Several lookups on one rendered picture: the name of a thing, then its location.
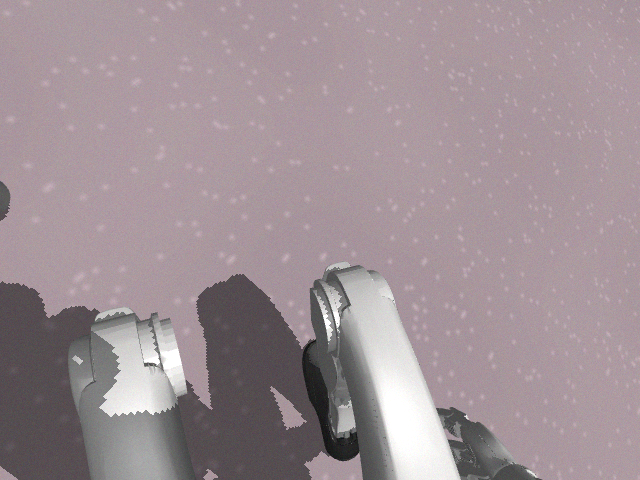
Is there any can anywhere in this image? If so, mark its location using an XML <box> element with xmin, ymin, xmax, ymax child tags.
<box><xmin>0</xmin><ymin>181</ymin><xmax>10</xmax><ymax>214</ymax></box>

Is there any right robot foot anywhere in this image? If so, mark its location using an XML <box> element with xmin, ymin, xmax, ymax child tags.
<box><xmin>302</xmin><ymin>340</ymin><xmax>359</xmax><ymax>461</ymax></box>

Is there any right robot hand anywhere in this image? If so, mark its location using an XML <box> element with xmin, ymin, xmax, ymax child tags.
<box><xmin>436</xmin><ymin>407</ymin><xmax>517</xmax><ymax>480</ymax></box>

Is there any right robot arm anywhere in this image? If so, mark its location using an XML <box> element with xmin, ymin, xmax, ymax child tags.
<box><xmin>493</xmin><ymin>464</ymin><xmax>542</xmax><ymax>480</ymax></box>

